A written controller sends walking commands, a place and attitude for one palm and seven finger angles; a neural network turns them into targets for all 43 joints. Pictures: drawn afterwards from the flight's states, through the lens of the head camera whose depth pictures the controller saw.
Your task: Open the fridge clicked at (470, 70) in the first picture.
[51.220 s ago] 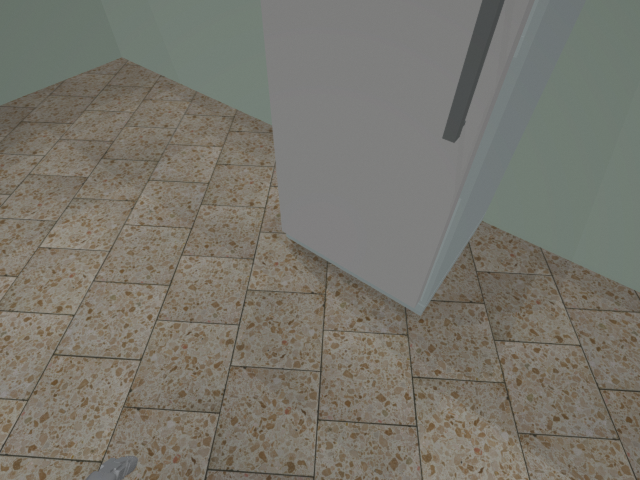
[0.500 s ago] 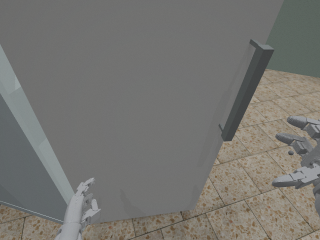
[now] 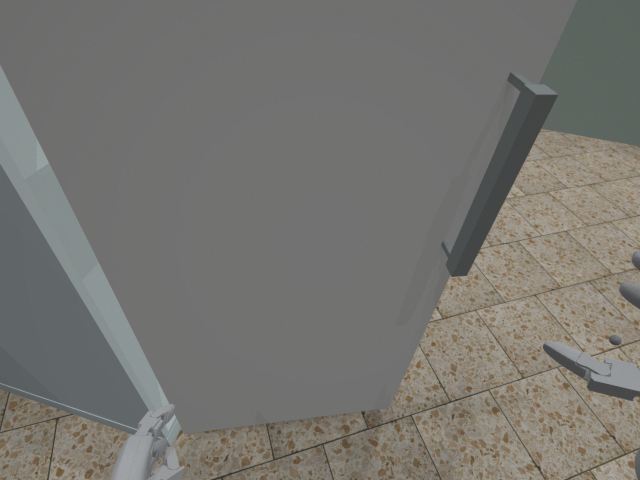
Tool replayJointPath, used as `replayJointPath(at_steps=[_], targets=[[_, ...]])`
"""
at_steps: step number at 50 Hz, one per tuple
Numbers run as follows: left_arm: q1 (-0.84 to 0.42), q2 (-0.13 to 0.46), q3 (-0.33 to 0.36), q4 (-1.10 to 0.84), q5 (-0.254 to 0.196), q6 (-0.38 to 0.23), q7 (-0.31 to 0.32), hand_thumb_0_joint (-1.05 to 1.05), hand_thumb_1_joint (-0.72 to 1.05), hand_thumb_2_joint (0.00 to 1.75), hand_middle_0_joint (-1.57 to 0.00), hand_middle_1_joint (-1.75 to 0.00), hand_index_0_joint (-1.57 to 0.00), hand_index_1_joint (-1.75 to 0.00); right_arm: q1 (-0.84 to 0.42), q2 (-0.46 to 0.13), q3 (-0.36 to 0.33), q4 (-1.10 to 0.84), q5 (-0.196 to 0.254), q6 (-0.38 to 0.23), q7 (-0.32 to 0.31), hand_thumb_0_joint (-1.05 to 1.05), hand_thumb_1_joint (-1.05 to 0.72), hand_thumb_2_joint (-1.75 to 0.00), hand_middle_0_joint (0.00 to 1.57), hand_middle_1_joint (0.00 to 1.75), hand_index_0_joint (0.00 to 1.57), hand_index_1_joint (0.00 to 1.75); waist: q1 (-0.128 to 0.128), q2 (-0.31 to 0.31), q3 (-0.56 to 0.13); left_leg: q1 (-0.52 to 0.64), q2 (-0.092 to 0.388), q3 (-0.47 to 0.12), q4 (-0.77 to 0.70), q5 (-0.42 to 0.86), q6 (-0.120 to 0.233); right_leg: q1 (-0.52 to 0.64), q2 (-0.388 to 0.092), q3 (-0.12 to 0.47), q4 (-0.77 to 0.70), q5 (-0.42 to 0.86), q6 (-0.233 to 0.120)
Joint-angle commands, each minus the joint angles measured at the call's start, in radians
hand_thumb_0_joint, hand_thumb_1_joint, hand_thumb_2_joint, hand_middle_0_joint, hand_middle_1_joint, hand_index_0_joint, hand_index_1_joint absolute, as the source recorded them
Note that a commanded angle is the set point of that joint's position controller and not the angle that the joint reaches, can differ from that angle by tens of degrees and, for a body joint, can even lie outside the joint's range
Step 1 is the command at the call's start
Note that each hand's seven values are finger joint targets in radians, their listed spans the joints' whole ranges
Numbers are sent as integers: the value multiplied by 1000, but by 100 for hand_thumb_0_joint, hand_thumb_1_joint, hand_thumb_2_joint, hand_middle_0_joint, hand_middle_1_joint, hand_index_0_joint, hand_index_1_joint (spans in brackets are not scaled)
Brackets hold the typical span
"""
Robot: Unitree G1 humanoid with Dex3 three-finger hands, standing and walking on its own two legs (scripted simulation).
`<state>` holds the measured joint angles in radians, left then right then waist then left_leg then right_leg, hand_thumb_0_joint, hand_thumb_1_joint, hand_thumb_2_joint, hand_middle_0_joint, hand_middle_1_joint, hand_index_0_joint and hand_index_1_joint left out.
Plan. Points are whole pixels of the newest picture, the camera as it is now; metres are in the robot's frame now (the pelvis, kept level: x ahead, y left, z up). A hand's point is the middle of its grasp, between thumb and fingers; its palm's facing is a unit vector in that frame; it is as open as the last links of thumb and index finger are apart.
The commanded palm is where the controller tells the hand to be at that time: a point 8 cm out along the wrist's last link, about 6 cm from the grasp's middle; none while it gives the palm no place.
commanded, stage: draw the hand back to the body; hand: right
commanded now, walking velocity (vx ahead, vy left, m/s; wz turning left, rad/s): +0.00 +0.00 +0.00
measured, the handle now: (482, 187) +0.45 -0.23 +0.17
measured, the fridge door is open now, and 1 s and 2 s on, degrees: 66 66 66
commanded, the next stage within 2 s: step back with the hand held close in 0.76 s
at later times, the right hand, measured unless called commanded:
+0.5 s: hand (598, 347) +0.21 -0.27 +0.15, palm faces +0.49 +0.79 -0.38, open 7.9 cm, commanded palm +0.17 -0.30 +0.17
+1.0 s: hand (583, 335) +0.22 -0.26 +0.15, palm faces +0.44 +0.79 -0.42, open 7.4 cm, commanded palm +0.16 -0.30 +0.17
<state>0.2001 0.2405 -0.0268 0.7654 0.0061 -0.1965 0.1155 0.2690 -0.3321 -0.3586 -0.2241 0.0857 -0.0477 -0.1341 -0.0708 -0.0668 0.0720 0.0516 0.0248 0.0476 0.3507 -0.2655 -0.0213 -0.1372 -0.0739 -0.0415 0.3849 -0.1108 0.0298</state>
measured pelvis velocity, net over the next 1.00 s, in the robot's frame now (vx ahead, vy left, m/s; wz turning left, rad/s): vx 0.02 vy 0.00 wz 0.00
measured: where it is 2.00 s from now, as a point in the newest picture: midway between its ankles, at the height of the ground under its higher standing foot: outside the picture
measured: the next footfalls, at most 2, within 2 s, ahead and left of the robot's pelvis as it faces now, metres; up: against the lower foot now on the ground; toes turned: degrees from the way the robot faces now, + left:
none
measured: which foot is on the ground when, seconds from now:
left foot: down 0.00-1.00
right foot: down 0.00-1.00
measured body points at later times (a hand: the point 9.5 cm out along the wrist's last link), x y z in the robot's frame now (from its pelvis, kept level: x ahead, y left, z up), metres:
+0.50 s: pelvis +0.03 +0.00 +0.00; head +0.00 +0.02 +0.45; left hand +0.23 +0.23 -0.08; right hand +0.18 -0.31 +0.17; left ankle -0.04 +0.13 -0.74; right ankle +0.07 -0.14 -0.74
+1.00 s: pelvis +0.02 +0.00 +0.00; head +0.02 +0.03 +0.45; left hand +0.21 +0.24 -0.09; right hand +0.19 -0.30 +0.18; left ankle -0.04 +0.13 -0.74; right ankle +0.07 -0.14 -0.74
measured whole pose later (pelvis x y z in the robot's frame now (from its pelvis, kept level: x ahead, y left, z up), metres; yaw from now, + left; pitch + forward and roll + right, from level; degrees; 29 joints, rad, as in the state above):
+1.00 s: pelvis +0.02 +0.00 +0.00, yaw +0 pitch -4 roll +1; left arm 0.15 0.24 -0.01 0.67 0.00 -0.09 0.09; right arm 0.45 -0.35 -0.35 -0.38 0.06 -0.09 -0.11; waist -0.04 -0.08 0.04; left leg -0.01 0.01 0.05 0.38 -0.30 -0.02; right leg -0.22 -0.09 -0.03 0.46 -0.17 0.04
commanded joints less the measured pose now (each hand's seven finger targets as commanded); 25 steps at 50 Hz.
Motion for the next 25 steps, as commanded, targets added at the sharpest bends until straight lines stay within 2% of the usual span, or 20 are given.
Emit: replayJointPath(at_steps=[1, 2, 3, 4, 8, 10, 14, 19, 22, 25], targets=[[-184, 109, 52, -184, 7, -62, 2, 0, 90, 90, -20, -30, -20, -30, -106, -217, -92, -213, -6, -101, -10, 0, -25, -58, 22, 68, 22, 68, 4, 33, -68, -194, -45, -2, -122, 30, 22, 155, 53, -20, -64, -57, -41], [-187, 112, 56, -186, 7, -61, 0, 0, 90, 90, -20, -30, -20, -30, -86, -227, -104, -239, -7, -109, -10, 0, -28, -60, 22, 66, 22, 66, -1, 14, -92, -184, -43, -7, -118, 47, 23, 166, 54, -23, -59, -38, -42], [-184, 109, 58, -188, 8, -59, -1, 0, 90, 90, -20, -30, -20, -30, -46, -227, -111, -241, -6, -113, -10, 0, -32, -62, 22, 64, 22, 64, -5, 30, -95, -174, -43, -3, -113, 66, 22, 164, 54, -25, -57, -20, -42], [-187, 112, 61, -188, 8, -58, -3, 0, 90, 90, -20, -30, -20, -30, -16, -234, -121, -254, -7, -116, -8, 0, -36, -64, 22, 62, 22, 62, -9, 9, -101, -161, -44, -4, -109, 89, 25, 166, 53, -25, -54, 1, -41], [-174, 103, 63, -199, 8, -53, -15, 0, 90, 90, -20, -30, -20, -30, 59, -224, -121, -317, -8, -124, -6, 0, -50, -71, 21, 53, 21, 53, -6, -22, -104, -159, -44, -2, -94, 149, 24, 169, 50, -32, -42, 54, -37], [-173, 103, 63, -201, 7, -49, -15, 0, 90, 90, -20, -30, -20, -30, 86, -215, -118, -312, -7, -120, -4, 0, -57, -74, 21, 49, 21, 49, -2, -7, -73, -168, -45, 0, -97, 163, 22, 160, 47, -37, -40, 62, -37], [-168, 105, 66, -204, 7, -35, -13, 0, 90, 90, -20, -30, -20, -30, 78, -211, -117, -306, -5, -111, -1, 0, -72, -81, 21, 41, 21, 41, 5, 29, -42, -178, -43, 0, -105, 180, 20, 153, 47, -40, -34, 66, -40], [-167, 102, 64, -209, 11, -27, -11, 0, 90, 90, -20, -30, -20, -30, 84, -202, -105, -333, -7, -106, 0, 0, -90, -90, 20, 30, 20, 30, 5, 11, -64, -171, -41, -4, -106, 205, 18, 175, 52, -44, -28, 85, -44], [-167, 96, 62, -214, 13, -26, -12, 0, 90, 90, -20, -30, -20, -30, 76, -201, -99, -365, -9, -103, -4, 0, -90, -90, 20, 30, 20, 30, 3, -12, -107, -154, -41, -3, -91, 255, 18, 197, 54, -45, -21, 130, -44], [-168, 96, 60, -213, 13, -20, -10, 0, 90, 90, -20, -30, -20, -30, 70, -199, -98, -345, -8, -92, -5, 0, -90, -90, 20, 30, 20, 30, 5, 29, -84, -160, -40, -1, -95, 258, 15, 187, 53, -43, -21, 128, -46]])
